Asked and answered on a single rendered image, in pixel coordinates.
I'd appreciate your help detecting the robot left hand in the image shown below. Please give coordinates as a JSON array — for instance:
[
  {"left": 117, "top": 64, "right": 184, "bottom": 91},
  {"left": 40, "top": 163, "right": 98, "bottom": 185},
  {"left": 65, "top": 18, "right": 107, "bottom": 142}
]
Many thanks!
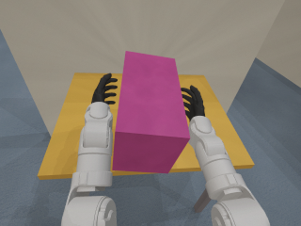
[{"left": 91, "top": 73, "right": 118, "bottom": 105}]

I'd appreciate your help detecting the robot right forearm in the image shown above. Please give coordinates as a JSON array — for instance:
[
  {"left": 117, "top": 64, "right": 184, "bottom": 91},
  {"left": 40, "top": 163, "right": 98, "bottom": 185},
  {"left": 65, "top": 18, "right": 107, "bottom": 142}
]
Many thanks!
[{"left": 188, "top": 116, "right": 270, "bottom": 226}]

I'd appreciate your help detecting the carton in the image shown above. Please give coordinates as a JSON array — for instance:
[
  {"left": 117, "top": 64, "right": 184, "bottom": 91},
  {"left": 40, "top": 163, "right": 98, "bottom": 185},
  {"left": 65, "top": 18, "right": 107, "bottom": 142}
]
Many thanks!
[{"left": 112, "top": 51, "right": 190, "bottom": 174}]

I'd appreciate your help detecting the robot left forearm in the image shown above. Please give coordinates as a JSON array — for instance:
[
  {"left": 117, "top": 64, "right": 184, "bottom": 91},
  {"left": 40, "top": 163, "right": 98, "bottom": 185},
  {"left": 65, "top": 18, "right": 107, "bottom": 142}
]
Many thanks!
[{"left": 61, "top": 102, "right": 113, "bottom": 226}]

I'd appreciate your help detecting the right robot upper arm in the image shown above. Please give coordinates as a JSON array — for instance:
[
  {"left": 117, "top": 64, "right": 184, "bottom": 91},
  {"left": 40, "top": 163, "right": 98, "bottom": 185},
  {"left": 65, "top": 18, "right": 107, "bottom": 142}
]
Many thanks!
[{"left": 211, "top": 197, "right": 270, "bottom": 226}]

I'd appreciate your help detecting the robot right hand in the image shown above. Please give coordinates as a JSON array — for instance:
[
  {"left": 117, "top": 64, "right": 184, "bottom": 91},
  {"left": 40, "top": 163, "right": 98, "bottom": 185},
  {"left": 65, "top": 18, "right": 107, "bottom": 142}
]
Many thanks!
[{"left": 181, "top": 85, "right": 205, "bottom": 122}]

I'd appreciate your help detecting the left robot upper arm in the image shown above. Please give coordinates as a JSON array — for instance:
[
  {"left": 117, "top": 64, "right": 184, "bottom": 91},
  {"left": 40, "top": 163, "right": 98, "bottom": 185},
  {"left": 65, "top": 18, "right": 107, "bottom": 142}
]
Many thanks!
[{"left": 61, "top": 196, "right": 118, "bottom": 226}]

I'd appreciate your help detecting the table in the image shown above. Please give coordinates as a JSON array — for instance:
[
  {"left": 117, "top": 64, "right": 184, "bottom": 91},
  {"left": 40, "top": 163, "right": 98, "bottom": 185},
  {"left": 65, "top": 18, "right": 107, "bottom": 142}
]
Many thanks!
[{"left": 37, "top": 73, "right": 255, "bottom": 213}]

